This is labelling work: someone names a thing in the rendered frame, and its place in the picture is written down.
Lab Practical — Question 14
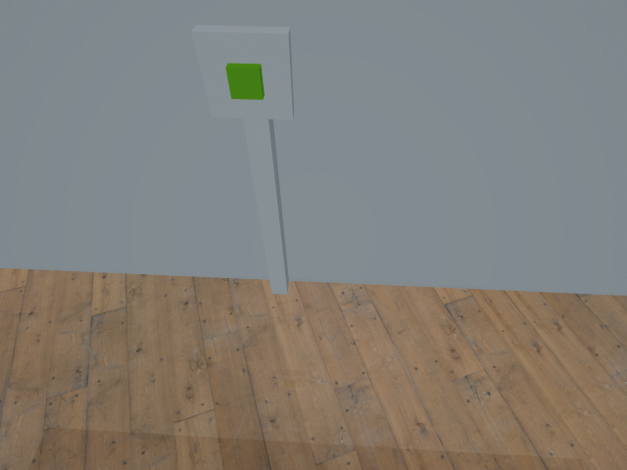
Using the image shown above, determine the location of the button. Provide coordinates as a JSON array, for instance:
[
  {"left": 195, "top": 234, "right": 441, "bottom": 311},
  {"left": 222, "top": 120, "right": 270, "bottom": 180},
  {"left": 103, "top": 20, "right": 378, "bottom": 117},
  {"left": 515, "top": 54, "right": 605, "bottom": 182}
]
[{"left": 226, "top": 63, "right": 265, "bottom": 100}]

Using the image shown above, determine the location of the panel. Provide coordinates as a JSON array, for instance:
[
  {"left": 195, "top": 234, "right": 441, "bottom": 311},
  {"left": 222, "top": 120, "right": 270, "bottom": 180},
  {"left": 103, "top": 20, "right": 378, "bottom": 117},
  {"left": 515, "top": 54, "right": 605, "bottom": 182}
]
[{"left": 191, "top": 25, "right": 294, "bottom": 295}]

